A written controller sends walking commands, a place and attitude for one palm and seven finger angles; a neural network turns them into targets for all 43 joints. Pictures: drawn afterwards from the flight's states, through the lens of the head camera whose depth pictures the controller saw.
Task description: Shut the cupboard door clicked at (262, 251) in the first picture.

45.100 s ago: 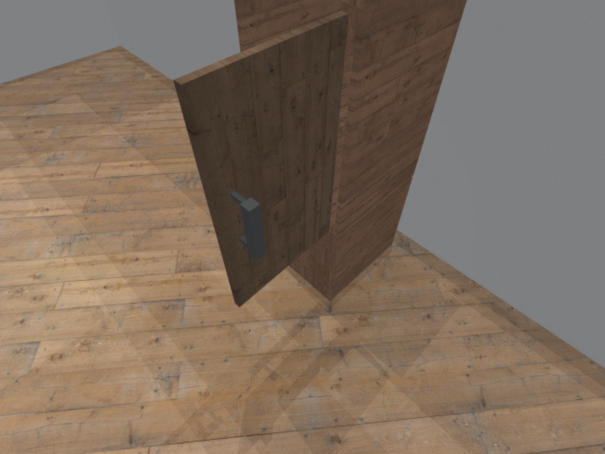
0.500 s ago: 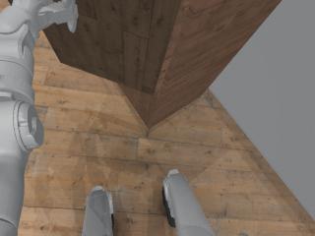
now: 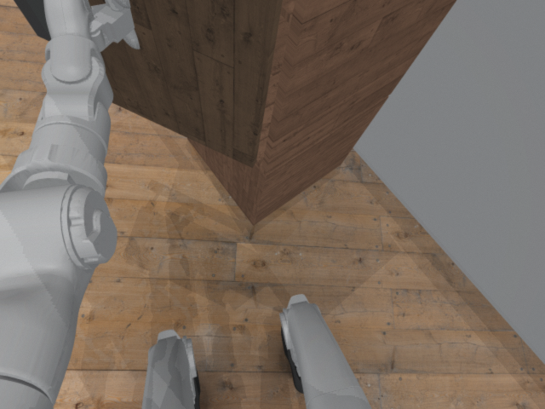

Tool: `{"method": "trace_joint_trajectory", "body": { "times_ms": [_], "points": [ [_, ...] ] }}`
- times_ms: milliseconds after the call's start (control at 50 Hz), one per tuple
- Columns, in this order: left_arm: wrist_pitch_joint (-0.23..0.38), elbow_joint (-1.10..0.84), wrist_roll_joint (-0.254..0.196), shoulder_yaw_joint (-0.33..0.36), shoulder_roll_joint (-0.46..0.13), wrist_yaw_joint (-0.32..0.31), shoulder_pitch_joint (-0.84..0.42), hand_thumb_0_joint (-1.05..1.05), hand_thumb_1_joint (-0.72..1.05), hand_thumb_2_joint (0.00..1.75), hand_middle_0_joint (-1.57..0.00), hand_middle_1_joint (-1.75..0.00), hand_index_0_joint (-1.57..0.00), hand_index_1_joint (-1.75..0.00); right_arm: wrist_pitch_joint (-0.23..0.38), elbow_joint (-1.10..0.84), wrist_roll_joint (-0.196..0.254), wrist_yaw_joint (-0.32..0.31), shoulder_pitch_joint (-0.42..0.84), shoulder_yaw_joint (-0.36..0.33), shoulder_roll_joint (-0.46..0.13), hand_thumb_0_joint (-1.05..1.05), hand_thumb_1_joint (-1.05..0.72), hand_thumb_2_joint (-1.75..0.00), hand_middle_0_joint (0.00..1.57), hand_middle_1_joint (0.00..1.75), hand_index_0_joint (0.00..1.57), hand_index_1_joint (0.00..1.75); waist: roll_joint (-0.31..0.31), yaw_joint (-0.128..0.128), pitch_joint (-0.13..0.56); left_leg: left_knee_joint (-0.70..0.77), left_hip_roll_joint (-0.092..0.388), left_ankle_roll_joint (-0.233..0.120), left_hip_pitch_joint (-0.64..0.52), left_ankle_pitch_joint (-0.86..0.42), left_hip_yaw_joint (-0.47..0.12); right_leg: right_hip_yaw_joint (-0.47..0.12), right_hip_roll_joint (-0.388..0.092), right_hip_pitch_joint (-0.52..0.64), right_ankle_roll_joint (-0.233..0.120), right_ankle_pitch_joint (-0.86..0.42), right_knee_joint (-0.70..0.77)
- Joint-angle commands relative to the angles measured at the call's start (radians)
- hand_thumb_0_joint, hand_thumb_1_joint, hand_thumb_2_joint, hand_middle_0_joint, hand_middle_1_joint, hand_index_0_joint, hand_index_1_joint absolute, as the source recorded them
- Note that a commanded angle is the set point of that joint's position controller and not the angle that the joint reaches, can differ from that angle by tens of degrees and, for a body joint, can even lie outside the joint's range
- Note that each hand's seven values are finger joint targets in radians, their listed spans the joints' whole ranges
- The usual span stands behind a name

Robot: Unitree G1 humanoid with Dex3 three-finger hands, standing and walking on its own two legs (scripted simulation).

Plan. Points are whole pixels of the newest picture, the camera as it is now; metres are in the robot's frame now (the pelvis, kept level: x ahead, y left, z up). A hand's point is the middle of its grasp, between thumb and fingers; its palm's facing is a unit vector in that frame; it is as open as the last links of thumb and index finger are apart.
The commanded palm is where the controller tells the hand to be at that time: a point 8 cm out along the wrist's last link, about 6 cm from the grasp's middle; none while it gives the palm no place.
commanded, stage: pull the fist back off the door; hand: left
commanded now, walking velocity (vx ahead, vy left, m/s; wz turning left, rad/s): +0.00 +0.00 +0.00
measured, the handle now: out of the picture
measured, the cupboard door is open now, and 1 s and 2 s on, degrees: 28 28 28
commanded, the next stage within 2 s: draw the hand back to the body in 0.52 s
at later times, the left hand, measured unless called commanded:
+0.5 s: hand (133, 73) +0.52 +0.07 +0.11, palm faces -0.01 -1.00 -0.03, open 3.1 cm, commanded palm +0.49 +0.12 +0.10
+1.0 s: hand (51, 104) +0.44 +0.12 +0.16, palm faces +0.02 -1.00 -0.05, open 3.1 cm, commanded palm +0.40 +0.18 +0.17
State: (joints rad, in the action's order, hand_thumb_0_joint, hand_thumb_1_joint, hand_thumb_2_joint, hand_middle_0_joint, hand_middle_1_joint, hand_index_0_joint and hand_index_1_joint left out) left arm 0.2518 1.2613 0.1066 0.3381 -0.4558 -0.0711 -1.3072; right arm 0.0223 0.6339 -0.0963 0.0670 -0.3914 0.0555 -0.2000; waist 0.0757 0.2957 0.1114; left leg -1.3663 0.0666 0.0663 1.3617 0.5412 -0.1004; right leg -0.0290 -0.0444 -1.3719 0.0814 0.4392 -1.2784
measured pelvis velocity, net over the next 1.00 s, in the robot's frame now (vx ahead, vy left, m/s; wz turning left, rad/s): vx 0.04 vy -0.01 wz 0.01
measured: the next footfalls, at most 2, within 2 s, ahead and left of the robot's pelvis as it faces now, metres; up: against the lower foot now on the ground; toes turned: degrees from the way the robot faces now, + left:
none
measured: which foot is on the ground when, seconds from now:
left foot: down 0.00-1.00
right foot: down 0.00-1.00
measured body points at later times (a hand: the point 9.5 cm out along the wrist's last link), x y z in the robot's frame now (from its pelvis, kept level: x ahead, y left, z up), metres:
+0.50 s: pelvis +0.03 +0.00 +0.04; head +0.16 +0.00 +0.48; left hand +0.51 +0.12 +0.11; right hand +0.09 -0.27 -0.08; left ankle +0.04 +0.15 -0.59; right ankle +0.07 -0.17 -0.59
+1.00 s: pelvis +0.04 -0.01 +0.09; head +0.11 -0.03 +0.53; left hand +0.43 +0.18 +0.17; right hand +0.12 -0.26 -0.04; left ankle +0.04 +0.15 -0.59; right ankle +0.07 -0.17 -0.59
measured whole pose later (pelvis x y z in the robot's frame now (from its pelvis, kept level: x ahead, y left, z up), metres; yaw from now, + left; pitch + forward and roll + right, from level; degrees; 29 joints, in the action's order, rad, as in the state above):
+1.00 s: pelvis +0.04 -0.01 +0.09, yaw +1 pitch +13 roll +0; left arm 0.33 0.56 -0.13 0.18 -0.19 0.06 -0.40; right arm -0.02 0.59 0.02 -0.04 -0.35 0.00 -0.23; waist 0.04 0.07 0.09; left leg -0.95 0.07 0.07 0.72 0.46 -0.03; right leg -0.05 -0.06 -0.78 0.06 0.40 -0.94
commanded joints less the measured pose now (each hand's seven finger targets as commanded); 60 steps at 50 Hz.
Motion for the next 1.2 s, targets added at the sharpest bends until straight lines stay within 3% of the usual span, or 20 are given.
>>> {"method": "trace_joint_trajectory", "body": {
  "times_ms": [0, 60, 140, 260, 320, 380, 420, 520, 620, 680, 720, 780, 840, 900, 920, 980, 1020, 1120, 1140, 1180],
  "points": [
    [0.086, -0.26, -0.072, 0.024, -0.13, 0.045, -0.384, 0.0, 0.9, 0.9, -1.3, -1.5, -1.3, -1.5, 0.004, -0.061, 0.015, -0.016, -0.206, -0.084, -0.2, 0.0, -0.9, -0.9, 0.2, 0.3, 0.2, 0.3, 0.064, -0.013, 0.659, 0.218, -0.057, -0.078, -0.411, -0.235, 0.087, 0.088, 0.061, 0.495, -0.082, -0.2, 0.202],
    [0.126, -0.291, -0.08, 0.02, -0.094, 0.031, -0.309, 0.0, 0.9, 0.9, -1.3, -1.5, -1.3, -1.5, 0.0, -0.058, 0.015, -0.015, -0.202, -0.093, -0.194, 0.0, -0.9, -0.9, 0.2, 0.3, 0.2, 0.3, 0.01, -0.026, 0.595, 0.236, -0.059, -0.08, -0.398, -0.219, 0.098, 0.085, 0.063, 0.519, -0.079, -0.2, 0.221],
    [0.181, -0.337, -0.087, 0.009, -0.048, 0.023, -0.187, 0.0, 0.9, 0.9, -1.3, -1.5, -1.3, -1.5, -0.007, -0.062, 0.019, -0.016, -0.191, -0.108, -0.191, 0.0, -0.9, -0.9, 0.2, 0.3, 0.2, 0.3, -0.013, -0.063, 0.58, 0.264, -0.064, -0.072, -0.445, -0.263, 0.109, 0.084, 0.059, 0.562, -0.083, -0.254, 0.229],
    [0.228, -0.412, -0.109, -0.089, 0.101, 0.021, -0.098, 0.0, 0.9, 0.9, -1.3, -1.5, -1.3, -1.5, -0.017, -0.06, 0.026, -0.021, -0.154, -0.13, -0.187, 0.0, -0.9, -0.9, 0.2, 0.3, 0.2, 0.3, 0.006, -0.074, 0.536, 0.295, -0.063, -0.061, -0.56, -0.309, 0.116, 0.094, 0.055, 0.538, -0.086, -0.279, 0.247],
    [0.255, -0.473, -0.113, -0.105, 0.129, 0.008, -0.052, 0.0, 0.9, 0.9, -1.3, -1.5, -1.3, -1.5, -0.018, -0.063, 0.029, -0.026, -0.134, -0.137, -0.181, 0.0, -0.9, -0.9, 0.2, 0.3, 0.2, 0.3, 0.032, -0.098, 0.554, 0.303, -0.063, -0.053, -0.616, -0.361, 0.117, 0.096, 0.05, 0.552, -0.09, -0.318, 0.238],
    [0.278, -0.526, -0.112, -0.109, 0.135, -0.004, 0.022, 0.0, 0.9, 0.9, -1.3, -1.5, -1.3, -1.5, -0.019, -0.074, 0.032, -0.033, -0.116, -0.14, -0.179, 0.0, -0.9, -0.9, 0.2, 0.3, 0.2, 0.3, 0.007, -0.116, 0.562, 0.309, -0.064, -0.053, -0.629, -0.4, 0.121, 0.091, 0.048, 0.594, -0.091, -0.364, 0.233],
    [0.279, -0.53, -0.11, -0.144, 0.189, -0.008, 0.102, 0.0, 0.9, 0.9, -1.3, -1.5, -1.3, -1.5, -0.021, -0.08, 0.035, -0.031, -0.093, -0.143, -0.171, 0.0, -0.9, -0.9, 0.2, 0.3, 0.2, 0.3, -0.001, -0.124, 0.539, 0.319, -0.063, -0.049, -0.639, -0.408, 0.127, 0.093, 0.046, 0.603, -0.09, -0.379, 0.242],
    [0.286, -0.479, -0.099, -0.163, 0.184, -0.02, -0.001, 0.0, 0.9, 0.9, -1.3, -1.5, -1.3, -1.5, -0.026, -0.065, 0.039, -0.05, -0.054, -0.136, -0.171, 0.0, -0.9, -0.9, 0.2, 0.3, 0.2, 0.3, -0.068, -0.085, 0.442, 0.326, -0.07, -0.059, -0.56, -0.273, 0.123, 0.081, 0.04, 0.584, -0.082, -0.294, 0.262],
    [0.3, -0.425, -0.104, -0.129, 0.14, -0.009, -0.026, 0.0, 0.9, 0.9, -1.3, -1.5, -1.3, -1.5, -0.017, -0.06, 0.036, -0.061, -0.023, -0.125, -0.17, 0.0, -0.9, -0.9, 0.2, 0.3, 0.2, 0.3, -0.04, -0.094, 0.48, 0.313, -0.078, -0.059, -0.545, -0.256, 0.122, 0.074, 0.034, 0.584, -0.083, -0.28, 0.247],
    [0.286, -0.526, -0.13, -0.051, 0.056, 0.024, 0.146, 0.0, 0.9, 0.9, -1.3, -1.5, -1.3, -1.5, -0.023, -0.115, 0.047, -0.063, -0.02, -0.125, -0.174, 0.0, -0.9, -0.9, 0.2, 0.3, 0.2, 0.3, -0.03, -0.181, 0.617, 0.345, -0.081, -0.055, -0.61, -0.349, 0.135, 0.065, 0.038, 0.728, -0.091, -0.377, 0.245],
    [0.249, -0.625, -0.156, -0.088, 0.097, 0.062, 0.264, 0.0, 0.9, 0.9, -1.3, -1.5, -1.3, -1.5, -0.028, -0.144, 0.064, -0.064, -0.012, -0.125, -0.164, 0.0, -0.9, -0.9, 0.2, 0.3, 0.2, 0.3, -0.042, -0.201, 0.64, 0.373, -0.077, -0.053, -0.646, -0.398, 0.144, 0.064, 0.039, 0.8, -0.089, -0.444, 0.269],
    [0.177, -0.747, -0.209, -0.11, 0.13, 0.102, 0.419, 0.0, 0.9, 0.9, -1.3, -1.5, -1.3, -1.5, -0.029, -0.183, 0.091, -0.073, -0.008, -0.124, -0.162, 0.0, -0.9, -0.9, 0.2, 0.3, 0.2, 0.3, -0.132, -0.206, 0.565, 0.433, -0.078, -0.063, -0.65, -0.363, 0.156, 0.067, 0.051, 0.891, -0.081, -0.45, 0.341],
    [0.14, -0.868, -0.244, -0.099, 0.103, 0.117, 0.456, 0.0, 0.9, 0.9, -1.3, -1.5, -1.3, -1.5, -0.025, -0.185, 0.11, -0.094, 0.02, -0.12, -0.16, 0.0, -0.9, -0.9, 0.2, 0.3, 0.2, 0.3, -0.167, -0.207, 0.459, 0.492, -0.078, -0.068, -0.663, -0.287, 0.158, 0.061, 0.054, 0.926, -0.071, -0.385, 0.415],
    [0.154, -0.969, -0.253, -0.142, 0.133, 0.126, 0.485, 0.0, 0.9, 0.9, -1.3, -1.5, -1.3, -1.5, 0.0, -0.175, 0.115, -0.112, 0.049, -0.115, -0.152, 0.0, -0.9, -0.9, 0.2, 0.3, 0.2, 0.3, -0.129, -0.2, 0.388, 0.535, -0.077, -0.068, -0.737, -0.255, 0.158, 0.07, 0.058, 0.907, -0.069, -0.32, 0.459],
    [0.151, -0.943, -0.255, -0.135, 0.122, 0.129, 0.529, 0.0, 0.9, 0.9, -1.3, -1.5, -1.3, -1.5, 0.006, -0.165, 0.115, -0.116, 0.054, -0.112, -0.156, 0.0, -0.9, -0.9, 0.2, 0.3, 0.2, 0.3, -0.128, -0.209, 0.336, 0.55, -0.077, -0.067, -0.739, -0.231, 0.154, 0.073, 0.06, 0.901, -0.072, -0.286, 0.475],
    [0.143, -0.984, -0.255, -0.154, 0.122, 0.157, 0.62, 0.0, 0.9, 0.9, -1.3, -1.5, -1.3, -1.5, 0.024, -0.174, 0.123, -0.122, 0.082, -0.108, -0.157, 0.0, -0.9, -0.9, 0.2, 0.3, 0.2, 0.3, -0.059, -0.225, 0.279, 0.589, -0.082, -0.065, -0.794, -0.23, 0.158, 0.08, 0.059, 0.907, -0.079, -0.255, 0.506],
    [0.12, -0.995, -0.265, -0.173, 0.14, 0.179, 0.713, 0.0, 0.9, 0.9, -1.3, -1.5, -1.3, -1.5, 0.034, -0.183, 0.127, -0.121, 0.112, -0.102, -0.154, 0.0, -0.9, -0.9, 0.2, 0.3, 0.2, 0.3, -0.054, -0.244, 0.243, 0.624, -0.078, -0.06, -0.816, -0.222, 0.154, 0.09, 0.057, 0.92, -0.082, -0.237, 0.521],
    [0.063, -1.166, -0.317, -0.122, 0.098, 0.22, 0.888, 0.0, 0.9, 0.9, -1.16, -1.35, -1.16, -1.35, 0.056, -0.228, 0.135, -0.128, 0.174, -0.093, -0.149, 0.0, -0.9, -0.9, 0.2, 0.3, 0.2, 0.3, -0.057, -0.286, 0.243, 0.676, -0.079, -0.059, -0.884, -0.304, 0.155, 0.097, 0.053, 1.023, -0.082, -0.325, 0.543],
    [0.028, -1.264, -0.193, -0.185, 0.049, 0.134, 0.902, 0.0, 0.9, 0.9, -1.13, -1.32, -1.13, -1.32, 0.031, -0.245, 0.133, -0.152, 0.197, -0.1, -0.128, 0.0, -0.9, -0.9, 0.2, 0.3, 0.2, 0.3, -0.069, -0.278, 0.249, 0.722, -0.09, -0.066, -0.945, -0.329, 0.172, 0.069, 0.037, 1.06, -0.083, -0.321, 0.599],
    [-0.036, -1.319, -0.17, -0.179, 0.065, 0.057, 0.982, 0.0, 0.9, 0.9, -1.08, -1.26, -1.08, -1.26, 0.023, -0.252, 0.126, -0.175, 0.215, -0.095, -0.127, 0.0, -0.9, -0.9, 0.2, 0.3, 0.2, 0.3, -0.085, -0.271, 0.187, 0.756, -0.086, -0.071, -0.981, -0.336, 0.17, 0.08, 0.041, 1.075, -0.078, -0.316, 0.649]
  ]
}}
